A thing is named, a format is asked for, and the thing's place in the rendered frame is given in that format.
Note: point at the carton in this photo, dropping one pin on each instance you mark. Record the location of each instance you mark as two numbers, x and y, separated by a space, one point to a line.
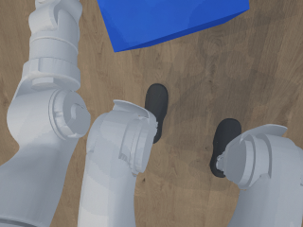
133 24

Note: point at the robot right shin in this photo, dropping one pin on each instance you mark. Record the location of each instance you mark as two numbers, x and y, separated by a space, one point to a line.
225 160

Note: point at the robot left thigh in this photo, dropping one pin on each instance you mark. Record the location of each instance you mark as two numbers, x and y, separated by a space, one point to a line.
122 149

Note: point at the robot left forearm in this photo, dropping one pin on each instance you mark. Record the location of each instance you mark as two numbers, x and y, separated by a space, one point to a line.
53 47

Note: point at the robot left upper arm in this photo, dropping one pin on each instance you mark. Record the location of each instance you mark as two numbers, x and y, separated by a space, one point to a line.
47 126

